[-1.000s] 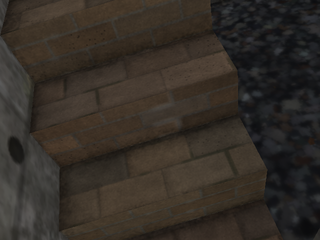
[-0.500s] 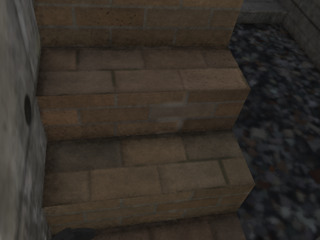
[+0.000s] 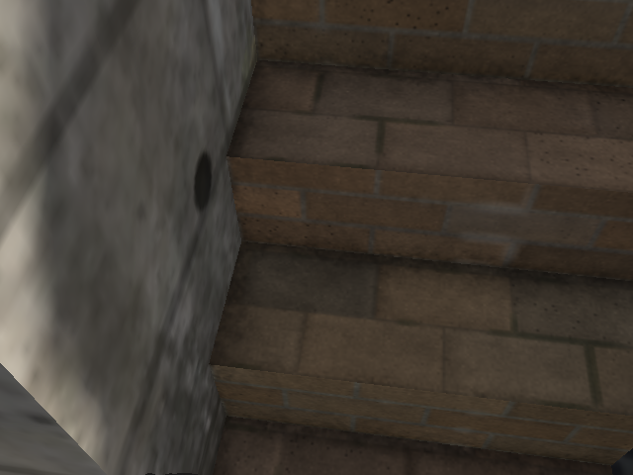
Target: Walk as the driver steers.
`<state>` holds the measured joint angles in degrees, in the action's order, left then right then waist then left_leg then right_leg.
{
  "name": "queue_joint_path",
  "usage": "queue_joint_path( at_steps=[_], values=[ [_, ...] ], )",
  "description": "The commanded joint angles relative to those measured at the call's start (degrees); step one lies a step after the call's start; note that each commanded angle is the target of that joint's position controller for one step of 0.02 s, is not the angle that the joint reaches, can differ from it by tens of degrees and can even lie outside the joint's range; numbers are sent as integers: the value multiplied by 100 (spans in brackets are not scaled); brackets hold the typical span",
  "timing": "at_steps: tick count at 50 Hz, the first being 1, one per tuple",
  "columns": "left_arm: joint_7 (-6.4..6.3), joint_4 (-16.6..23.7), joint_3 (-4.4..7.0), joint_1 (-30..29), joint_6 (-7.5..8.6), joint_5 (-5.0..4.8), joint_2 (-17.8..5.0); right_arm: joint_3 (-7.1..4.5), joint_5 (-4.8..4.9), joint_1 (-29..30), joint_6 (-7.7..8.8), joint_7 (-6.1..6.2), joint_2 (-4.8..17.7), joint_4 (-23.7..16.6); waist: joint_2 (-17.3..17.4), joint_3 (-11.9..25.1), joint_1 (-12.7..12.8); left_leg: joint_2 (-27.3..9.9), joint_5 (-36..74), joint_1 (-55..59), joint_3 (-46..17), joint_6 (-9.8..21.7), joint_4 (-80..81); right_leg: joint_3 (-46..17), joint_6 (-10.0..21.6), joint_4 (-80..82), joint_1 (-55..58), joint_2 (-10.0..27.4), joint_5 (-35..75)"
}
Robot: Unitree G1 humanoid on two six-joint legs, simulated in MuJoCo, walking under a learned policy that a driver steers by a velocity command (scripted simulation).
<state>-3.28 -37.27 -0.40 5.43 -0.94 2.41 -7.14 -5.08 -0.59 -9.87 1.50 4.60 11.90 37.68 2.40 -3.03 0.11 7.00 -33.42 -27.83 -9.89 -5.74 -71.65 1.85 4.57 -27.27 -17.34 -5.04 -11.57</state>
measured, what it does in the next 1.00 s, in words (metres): steps on the spot: left foot, then right foot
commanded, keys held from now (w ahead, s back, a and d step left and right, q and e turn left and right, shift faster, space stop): no key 0.48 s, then e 0.44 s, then w+e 0.08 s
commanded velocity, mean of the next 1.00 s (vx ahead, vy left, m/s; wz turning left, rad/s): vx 0.02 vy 0.00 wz -0.14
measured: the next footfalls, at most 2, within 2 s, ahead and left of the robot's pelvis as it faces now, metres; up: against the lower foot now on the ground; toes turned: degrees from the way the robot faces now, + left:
left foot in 0.24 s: -0.06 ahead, +0.15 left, +0.00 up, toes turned +3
right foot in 0.78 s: -0.04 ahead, -0.10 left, +0.00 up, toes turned -6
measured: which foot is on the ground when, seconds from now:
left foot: up 0.00-0.22, down 0.24-0.78, up 0.80-1.00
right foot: down 0.00-0.56, up 0.58-0.76, down 0.78-1.00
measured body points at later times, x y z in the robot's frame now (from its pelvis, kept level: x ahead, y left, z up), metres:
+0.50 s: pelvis -0.08 +0.04 +0.00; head -0.08 +0.05 +0.45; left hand +0.05 +0.28 -0.11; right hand -0.02 -0.19 -0.14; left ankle -0.10 +0.15 -0.73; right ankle +0.03 -0.09 -0.73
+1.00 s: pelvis -0.08 +0.00 +0.00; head -0.04 -0.01 +0.45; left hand +0.12 +0.24 -0.09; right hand +0.05 -0.28 -0.10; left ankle -0.07 +0.13 -0.69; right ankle -0.08 -0.09 -0.73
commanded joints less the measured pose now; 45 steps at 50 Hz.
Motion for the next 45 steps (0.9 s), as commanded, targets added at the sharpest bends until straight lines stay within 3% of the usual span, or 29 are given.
queue_joint_path(
  at_steps=[1,3,5,6,7,10,12,13,14,15,16,17,21,24,26,29,30,31,32,34,36,38,39,40,41,42,43,44,45],
  values=[
    [-68,836,285,-766,25,80,-917,-224,128,-644,-103,-141,873,18,-390,1109,-217,-259,16,-160,76,-750,-1272,-1583,1427,34,514,2039,5381],
    [-160,655,237,-389,-62,20,-806,-38,193,-427,-166,-175,436,46,-275,1266,-106,-447,270,-185,161,-714,-800,-1398,1331,77,629,1823,4545],
    [-170,555,180,-415,-160,-18,-599,150,142,-462,-196,-205,91,177,-571,1324,-175,-771,318,205,599,-650,629,-1066,1025,199,547,1458,3580],
    [-140,552,111,-339,-257,3,-338,316,60,-460,-186,-234,-164,236,-746,1509,-102,-911,108,683,946,-570,1374,-900,838,448,578,1218,2675],
    [-127,531,130,-172,-321,-9,-377,387,45,-182,-170,-257,-188,207,-983,1346,125,-939,-119,719,1069,-505,2009,-1120,842,652,715,1244,2058],
    [-162,553,182,99,-333,-80,-568,388,-7,-117,-129,-304,208,319,-1179,1135,146,-1020,510,1177,1030,-208,4124,-1651,687,833,947,1425,693],
    [-145,467,331,453,-181,-272,-855,308,-213,-258,-153,-262,554,563,-936,846,160,-1003,1434,1630,985,197,4710,-1656,274,865,410,1318,-654],
    [-65,678,329,261,-89,-158,-800,334,-247,-304,-97,-240,566,633,-685,667,138,-1101,1294,1767,812,430,4712,-1768,94,974,-3,1304,-1201],
    [-51,673,390,320,-49,-166,-828,294,-309,-592,-51,-219,494,912,-177,483,68,-1187,616,1097,714,576,4504,-1288,-219,1203,18,1189,-2120],
    [-37,695,404,19,-16,-127,-900,362,-294,-463,28,-208,238,874,-430,256,-91,-1246,406,940,603,680,4761,-1183,-390,1062,-116,1117,-2224],
    [-3,658,370,-46,7,-127,-692,417,-324,-327,97,-203,50,936,-340,210,-57,-1321,269,787,520,631,4966,-1018,-473,914,29,1032,-1850],
    [20,576,358,65,8,-47,-620,366,-360,-338,163,-200,199,1078,-118,115,4,-1342,170,565,448,586,5108,-987,-489,836,237,1005,-1522],
    [162,301,437,350,-11,-93,-641,381,-151,-172,242,-202,93,1434,344,-33,339,-1450,-639,23,108,617,5731,-699,-560,497,915,869,-469],
    [164,62,475,489,-28,-92,-735,320,-174,-205,237,-126,268,1607,268,-221,368,-1461,-844,32,94,633,5866,-652,-581,450,778,792,-473],
    [153,150,530,258,-25,-111,-948,213,-148,-51,229,-37,568,1521,233,-254,319,-1437,-494,361,252,661,5689,-581,-552,161,257,655,-444],
    [70,314,601,255,-104,-171,-1131,81,-90,276,220,97,867,1126,548,65,267,-2075,-109,202,138,1223,5657,-380,-512,-1831,-128,427,-830],
    [25,354,618,350,-146,-206,-1171,66,-105,348,215,128,923,972,778,126,197,-2704,414,-104,-140,1696,5727,-365,-559,-3120,-262,452,-1276],
    [-19,457,623,365,-150,-345,-1216,64,-195,416,186,138,1018,873,778,162,129,-3224,1664,-73,-242,2058,5734,-558,-604,-4206,-672,673,-1733],
    [-42,533,643,501,-157,-363,-1278,44,-135,358,169,156,1072,871,486,148,221,-3117,2545,402,-25,2003,5428,-763,-641,-4210,-1135,912,-1961],
    [22,657,502,318,-67,-214,-1089,31,-60,369,108,135,1143,834,-60,372,135,-2698,3869,1466,345,1696,4793,-494,-575,-2872,-1448,1051,-1659],
    [108,724,405,-93,70,-345,-871,18,-61,236,-13,156,1247,781,0,428,-115,-2371,4006,1774,744,1523,4546,203,-550,-1585,-1082,680,-1130],
    [142,507,452,408,54,-343,-1004,49,35,-43,-23,83,1116,713,159,427,2,-2011,3591,1685,1046,1199,4100,478,-327,-314,-501,261,-258],
    [115,433,544,759,12,-342,-1287,93,-5,-229,2,21,976,681,-52,494,27,-1736,3218,1275,1334,915,3433,-22,-87,15,51,329,618],
    [67,514,737,1274,-60,-306,-2064,213,-234,-93,94,-75,668,347,-1861,797,105,-1098,1169,-736,1884,258,1400,-2162,660,-52,1568,1621,4250],
    [105,496,696,1706,41,25,-2166,259,-180,524,238,-139,522,118,-2150,1499,464,-611,-538,-1266,781,37,79,-3619,1841,300,1675,2557,5050],
    [142,685,607,1463,133,128,-1797,199,-97,470,279,-212,676,201,-1127,1629,412,-834,-432,-1317,286,-65,-608,-3447,2001,293,1718,2594,4417],
    [38,738,585,979,183,-43,-1697,128,-65,391,235,-238,749,252,-575,1304,145,-894,10,-1267,344,-88,-526,-2882,1559,230,1321,2324,3815],
    [-10,849,614,574,116,-246,-1773,105,-136,437,212,-152,723,247,-226,1055,31,-917,377,-1210,459,-71,106,-2415,1139,305,970,1958,3058],
    [-43,924,659,221,30,-394,-1880,84,-181,467,192,-67,813,261,-209,886,-33,-884,787,-1042,555,-106,520,-2145,937,392,732,1736,2762]
  ],
)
